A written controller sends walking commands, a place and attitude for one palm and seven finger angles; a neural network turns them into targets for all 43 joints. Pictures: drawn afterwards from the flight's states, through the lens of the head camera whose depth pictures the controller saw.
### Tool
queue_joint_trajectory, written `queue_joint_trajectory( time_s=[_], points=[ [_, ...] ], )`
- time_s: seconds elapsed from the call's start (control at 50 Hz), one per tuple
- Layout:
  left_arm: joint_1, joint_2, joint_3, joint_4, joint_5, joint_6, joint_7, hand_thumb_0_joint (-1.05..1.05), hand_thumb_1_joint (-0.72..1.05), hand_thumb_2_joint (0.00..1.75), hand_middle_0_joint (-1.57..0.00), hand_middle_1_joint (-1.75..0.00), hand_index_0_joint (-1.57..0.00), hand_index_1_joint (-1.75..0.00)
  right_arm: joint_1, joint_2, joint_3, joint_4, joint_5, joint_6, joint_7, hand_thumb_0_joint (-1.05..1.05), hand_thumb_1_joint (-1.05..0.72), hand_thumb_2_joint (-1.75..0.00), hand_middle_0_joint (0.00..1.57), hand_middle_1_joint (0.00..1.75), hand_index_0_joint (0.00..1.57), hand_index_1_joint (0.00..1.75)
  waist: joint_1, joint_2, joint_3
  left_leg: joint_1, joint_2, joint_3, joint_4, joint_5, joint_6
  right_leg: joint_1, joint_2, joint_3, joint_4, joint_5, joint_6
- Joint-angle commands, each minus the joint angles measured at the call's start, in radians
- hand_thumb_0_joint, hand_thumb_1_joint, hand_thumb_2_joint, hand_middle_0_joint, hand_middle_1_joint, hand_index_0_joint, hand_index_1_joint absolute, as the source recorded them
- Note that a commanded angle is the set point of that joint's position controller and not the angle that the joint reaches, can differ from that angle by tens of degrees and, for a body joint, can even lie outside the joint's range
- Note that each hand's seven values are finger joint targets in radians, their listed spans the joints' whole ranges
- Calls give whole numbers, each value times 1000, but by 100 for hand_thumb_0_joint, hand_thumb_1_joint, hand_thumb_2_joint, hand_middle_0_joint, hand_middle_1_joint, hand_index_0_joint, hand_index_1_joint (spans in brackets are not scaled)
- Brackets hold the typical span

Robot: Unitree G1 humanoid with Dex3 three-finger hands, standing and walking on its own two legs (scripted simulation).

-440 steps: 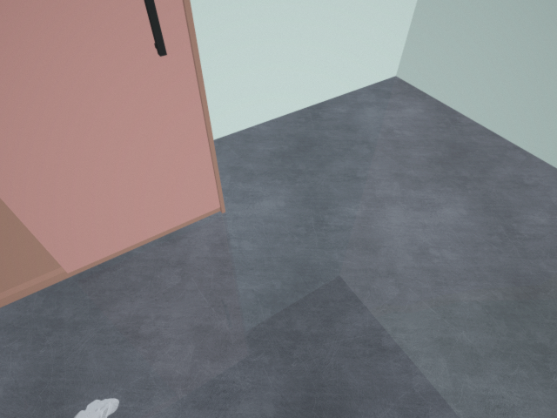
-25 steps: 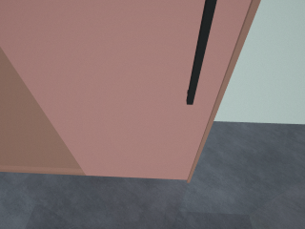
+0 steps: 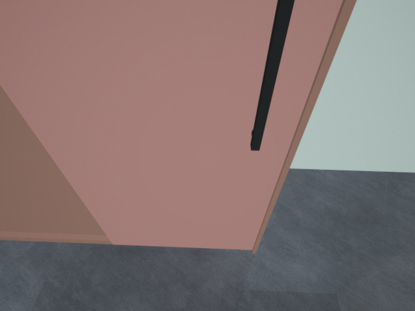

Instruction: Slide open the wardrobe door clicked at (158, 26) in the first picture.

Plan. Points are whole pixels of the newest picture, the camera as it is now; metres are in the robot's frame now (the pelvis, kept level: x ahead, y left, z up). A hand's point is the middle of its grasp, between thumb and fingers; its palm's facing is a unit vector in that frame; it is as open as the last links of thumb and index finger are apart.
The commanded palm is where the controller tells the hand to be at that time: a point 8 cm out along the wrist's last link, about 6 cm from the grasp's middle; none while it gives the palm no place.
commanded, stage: come to a stop and stand still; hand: right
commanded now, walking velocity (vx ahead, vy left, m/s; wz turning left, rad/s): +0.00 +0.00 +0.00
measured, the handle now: (266, 83) +0.49 -0.09 +0.20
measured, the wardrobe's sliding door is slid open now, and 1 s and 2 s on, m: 0.00 0.00 0.00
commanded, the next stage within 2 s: look again from close up in 0.06 s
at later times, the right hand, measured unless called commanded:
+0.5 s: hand out of the picture +0.04 -0.20 -0.17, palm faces -0.01 +0.97 -0.25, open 7.4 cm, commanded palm none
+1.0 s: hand out of the picture +0.04 -0.19 -0.17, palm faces +0.08 +0.97 -0.23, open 7.4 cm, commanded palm +0.10 -0.24 -0.07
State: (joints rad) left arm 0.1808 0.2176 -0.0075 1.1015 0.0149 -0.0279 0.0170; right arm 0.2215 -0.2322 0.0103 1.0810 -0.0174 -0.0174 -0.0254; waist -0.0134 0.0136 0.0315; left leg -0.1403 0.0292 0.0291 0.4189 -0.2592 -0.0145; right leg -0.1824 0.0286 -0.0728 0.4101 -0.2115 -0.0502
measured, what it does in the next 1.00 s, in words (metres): stands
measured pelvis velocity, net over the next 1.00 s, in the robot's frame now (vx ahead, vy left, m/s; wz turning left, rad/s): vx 0.01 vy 0.01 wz -0.02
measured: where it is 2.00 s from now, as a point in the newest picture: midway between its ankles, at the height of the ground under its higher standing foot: outside the picture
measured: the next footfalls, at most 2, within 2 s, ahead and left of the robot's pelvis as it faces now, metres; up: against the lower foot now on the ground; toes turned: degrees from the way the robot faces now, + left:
none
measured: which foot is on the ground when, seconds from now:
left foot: down 0.00-1.00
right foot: down 0.00-1.00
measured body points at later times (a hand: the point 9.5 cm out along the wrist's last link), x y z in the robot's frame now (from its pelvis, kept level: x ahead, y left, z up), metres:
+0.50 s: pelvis +0.01 +0.00 +0.00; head +0.02 +0.00 +0.45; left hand +0.05 +0.26 -0.15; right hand +0.04 -0.25 -0.15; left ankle -0.02 +0.13 -0.74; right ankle +0.01 -0.08 -0.74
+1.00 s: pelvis +0.01 +0.01 +0.00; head +0.02 +0.00 +0.45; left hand +0.06 +0.26 -0.15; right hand +0.03 -0.24 -0.15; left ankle -0.02 +0.13 -0.74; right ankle +0.01 -0.08 -0.74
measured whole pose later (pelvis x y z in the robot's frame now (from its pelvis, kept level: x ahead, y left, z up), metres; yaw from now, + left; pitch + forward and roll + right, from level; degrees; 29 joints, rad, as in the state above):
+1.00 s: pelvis +0.01 +0.01 +0.00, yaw -1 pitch -1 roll +0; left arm 0.20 0.22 -0.01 1.08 0.00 -0.03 0.02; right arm 0.28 -0.22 -0.02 0.96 0.02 0.03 -0.03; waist -0.01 0.01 0.04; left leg -0.11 0.01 0.05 0.38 -0.25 0.00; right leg -0.18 0.01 -0.05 0.40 -0.21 -0.03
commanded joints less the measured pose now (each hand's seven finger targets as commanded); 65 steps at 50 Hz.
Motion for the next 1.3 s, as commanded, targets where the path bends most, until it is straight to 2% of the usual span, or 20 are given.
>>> queue_joint_trajectory(
  time_s=[0.0,0.36,0.5,0.92,0.94,0.96,0.98,1.0,1.02,1.04,1.06,1.08,1.1,1.12,1.14,1.16,1.18,1.22,1.26,1.28],
  points=[
    [17,157,24,-42,-5,-21,8,0,90,90,-20,-30,-20,-30,30,-144,-25,-44,2,-15,-4,0,-90,-90,20,30,20,30,4,-8,-30,-18,96,-91,-61,167,45,31,-144,150,-77,212,1],
    [6,178,18,-20,-5,-19,6,0,90,90,-20,-30,-20,-30,2,-167,-23,-35,5,-12,1,0,-90,-90,20,30,20,30,5,-9,-29,-5,99,-91,-90,140,43,48,-147,154,-105,197,7],
    [6,173,18,-15,-6,-18,8,0,90,90,-20,-30,-20,-30,13,-163,-22,-31,4,-15,-1,0,-90,-90,20,30,20,30,7,0,-33,3,102,-93,-94,189,44,59,-147,148,-95,224,9],
    [19,151,14,-1,-6,-16,11,0,90,90,-20,-30,-20,-30,45,-138,-19,-15,5,-14,-2,0,-90,-90,20,30,20,30,4,-8,-8,-6,100,-87,-112,150,42,49,-143,150,-106,188,14],
    [15,110,9,-62,-13,-17,1,0,90,90,-20,-30,-20,-30,119,-59,-5,8,-8,-29,-48,0,-90,-90,20,30,20,30,6,-72,33,-53,127,-100,-71,360,25,1,-146,96,83,303,38],
    [53,241,57,-396,-68,-139,40,0,90,90,-20,-30,-20,-30,-610,-400,-297,-1447,177,-232,-34,0,-88,-89,20,32,20,32,98,-197,-449,13,3,3,21,387,47,290,-20,115,1,381,48],
    [7,154,11,-390,-65,-212,82,0,90,90,-20,-30,-20,-30,-395,-456,-318,-1413,123,-236,-64,0,-85,-88,20,33,20,33,36,-308,-374,-67,-19,15,77,195,49,343,-67,74,-4,418,70],
    [2,125,23,-410,-46,-253,74,0,90,90,-20,-30,-20,-30,73,-108,-142,-1217,167,-138,-49,0,-83,-87,21,34,21,34,18,-278,-316,-137,-31,68,123,41,48,274,-90,108,-23,437,77],
    [36,130,36,-375,-53,-260,67,0,90,90,-20,-30,-20,-30,109,-7,-121,-1098,187,-116,-41,0,-81,-86,21,36,21,36,59,-152,-201,-193,-31,67,120,25,35,169,-73,115,8,337,64],
    [8,162,55,-438,-43,-269,58,0,90,90,-20,-30,-20,-30,19,-32,-136,-1144,200,-162,-17,0,-78,-85,21,37,21,37,68,-109,-73,-247,-29,79,99,33,32,44,-55,130,59,204,56],
    [4,173,73,-443,-30,-266,55,0,90,90,-20,-30,-20,-30,85,-67,-207,-1036,206,-217,12,0,-76,-84,21,39,21,39,62,14,-41,-306,-33,91,100,14,29,-70,-44,125,109,82,53],
    [-4,169,83,-474,-30,-263,48,0,90,90,-20,-30,-20,-30,223,-53,-241,-947,219,-280,59,0,-74,-83,21,40,21,40,22,90,-37,-314,-37,95,128,1,37,-148,-30,113,157,61,56],
    [-25,158,85,-491,-26,-260,37,0,90,90,-20,-30,-20,-30,328,-2,-226,-849,240,-348,125,0,-71,-82,21,42,21,42,-4,195,-40,-372,-43,93,185,-21,35,-237,-26,98,212,37,59],
    [-54,159,91,-514,-27,-260,26,0,90,90,-20,-30,-20,-30,397,23,-226,-800,269,-420,199,0,-69,-81,22,43,22,43,-23,231,-47,-425,-42,82,246,-42,35,-329,-22,86,273,-4,62],
    [-70,161,96,-540,-35,-262,13,0,90,90,-20,-30,-20,-30,402,13,-234,-792,292,-492,276,0,-67,-80,22,45,22,45,-29,233,-56,-458,-34,61,285,-76,36,-399,-18,77,321,-45,67],
    [-81,167,100,-575,-41,-270,2,0,90,90,-20,-30,-20,-30,387,-17,-250,-802,310,-554,352,0,-64,-79,22,47,22,47,-28,196,-90,-467,-25,36,315,-87,39,-436,-12,69,365,-64,67],
    [-72,178,104,-604,-49,-274,-8,0,90,90,-20,-30,-20,-30,395,-92,-316,-798,328,-586,427,0,-62,-78,22,48,22,48,-41,99,-126,-438,-9,-6,332,-55,50,-441,-7,64,396,-48,67],
    [-98,178,103,-692,-60,-273,1,0,90,90,-20,-30,-20,-30,349,-194,-411,-940,375,-554,495,0,-57,-76,22,51,22,51,-62,30,-275,-371,-1,-46,334,-60,38,-433,0,42,412,-41,50],
    [-84,162,92,-731,-66,-264,25,0,90,90,-20,-30,-20,-30,265,-211,-441,-1078,422,-492,492,0,-53,-74,23,54,23,54,-50,13,-326,-349,2,-75,315,-50,15,-420,-2,40,425,-32,38],
    [-60,157,91,-725,-63,-259,33,0,90,90,-20,-30,-20,-30,218,-230,-464,-1134,435,-477,469,0,-50,-73,23,55,23,55,-41,1,-304,-364,-3,-87,304,-92,12,-428,-10,52,432,-55,38]
  ],
)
